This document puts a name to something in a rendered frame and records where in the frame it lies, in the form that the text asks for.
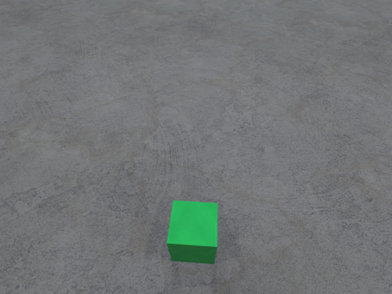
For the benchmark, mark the carton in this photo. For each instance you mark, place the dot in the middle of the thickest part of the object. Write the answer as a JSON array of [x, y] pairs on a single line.
[[192, 234]]

